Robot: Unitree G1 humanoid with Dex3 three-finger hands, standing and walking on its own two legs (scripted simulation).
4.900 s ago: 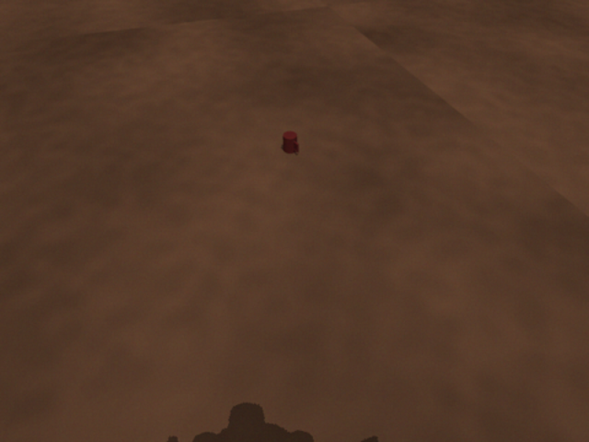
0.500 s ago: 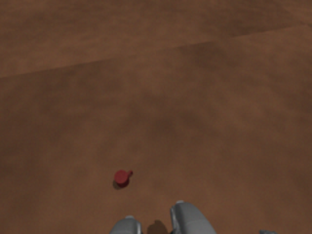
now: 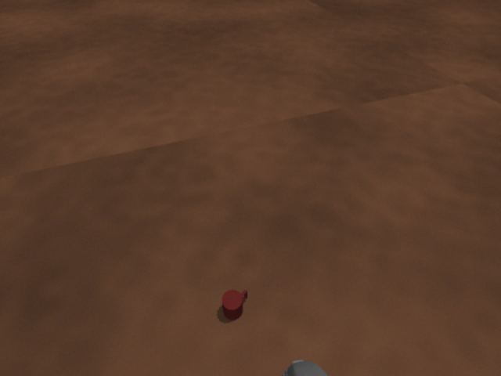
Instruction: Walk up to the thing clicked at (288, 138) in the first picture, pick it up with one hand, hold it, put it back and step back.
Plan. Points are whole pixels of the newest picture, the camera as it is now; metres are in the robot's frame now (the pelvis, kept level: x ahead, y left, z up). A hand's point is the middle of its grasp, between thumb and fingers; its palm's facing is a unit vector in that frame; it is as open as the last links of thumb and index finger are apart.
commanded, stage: walk up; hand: left
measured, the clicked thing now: (236, 302) +0.55 +0.05 -0.69
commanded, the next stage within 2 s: none
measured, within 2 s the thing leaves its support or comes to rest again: neither
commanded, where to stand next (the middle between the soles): +0.13 -0.11 m, yaw -1 degrees
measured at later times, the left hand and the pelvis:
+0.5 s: hand out of the picture +0.16 +0.19 -0.13, palm faces -0.13 -0.94 -0.32, open 7.4 cm; pelvis +0.04 -0.06 +0.01, yaw -5 degrees
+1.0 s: hand out of the picture +0.16 +0.19 -0.14, palm faces -0.08 -0.93 -0.35, open 7.4 cm; pelvis +0.06 -0.07 +0.02, yaw -3 degrees
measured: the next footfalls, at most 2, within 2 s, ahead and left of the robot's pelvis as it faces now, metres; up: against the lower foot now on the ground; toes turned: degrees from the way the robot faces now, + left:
right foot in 0.40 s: +0.09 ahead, -0.20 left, +0.00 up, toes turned -4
left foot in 0.70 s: +0.18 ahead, +0.05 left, +0.00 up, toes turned -3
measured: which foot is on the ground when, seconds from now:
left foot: down 0.00-0.44, up 0.46-0.68, down 0.70-1.00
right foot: up 0.00-0.38, down 0.40-1.00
